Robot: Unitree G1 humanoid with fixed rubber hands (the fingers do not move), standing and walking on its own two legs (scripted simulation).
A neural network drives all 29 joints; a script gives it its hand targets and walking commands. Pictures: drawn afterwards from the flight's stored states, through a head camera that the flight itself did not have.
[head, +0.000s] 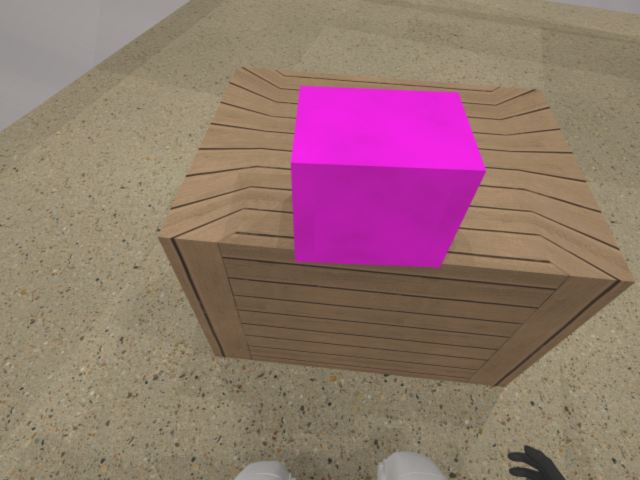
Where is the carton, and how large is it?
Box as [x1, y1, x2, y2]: [291, 86, 485, 267]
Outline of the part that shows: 300,86 291,157 295,261 439,267 485,171 458,93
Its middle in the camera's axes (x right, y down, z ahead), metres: +0.10 -0.10 +0.71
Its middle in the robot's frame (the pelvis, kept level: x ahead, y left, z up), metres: +0.60 -0.05 -0.01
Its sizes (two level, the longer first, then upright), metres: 0.279 0.206 0.245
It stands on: a pedestal, 0.62 m high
